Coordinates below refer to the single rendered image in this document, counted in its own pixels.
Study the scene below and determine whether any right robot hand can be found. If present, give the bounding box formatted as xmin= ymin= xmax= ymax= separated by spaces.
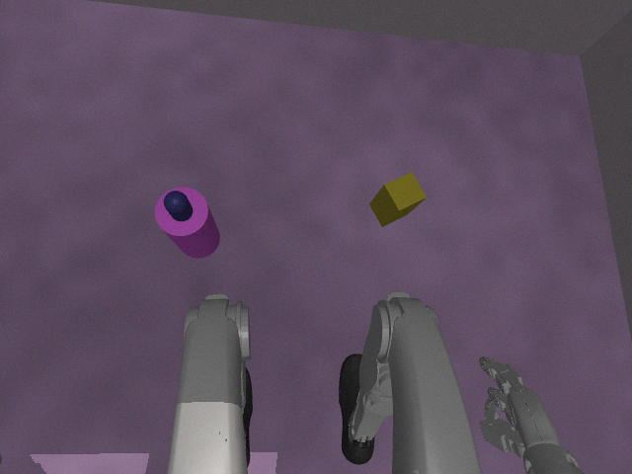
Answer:
xmin=479 ymin=356 xmax=561 ymax=459

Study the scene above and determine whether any right robot arm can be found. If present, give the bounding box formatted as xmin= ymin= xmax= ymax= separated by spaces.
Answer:
xmin=523 ymin=443 xmax=585 ymax=474

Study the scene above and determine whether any right robot foot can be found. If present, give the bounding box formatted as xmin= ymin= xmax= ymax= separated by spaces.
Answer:
xmin=339 ymin=354 xmax=374 ymax=464

